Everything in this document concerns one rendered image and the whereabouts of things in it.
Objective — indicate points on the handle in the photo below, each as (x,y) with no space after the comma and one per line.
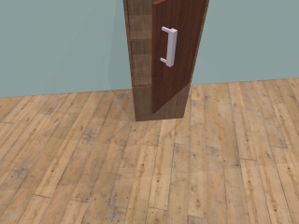
(171,46)

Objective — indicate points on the cupboard door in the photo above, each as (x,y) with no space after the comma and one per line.
(186,16)

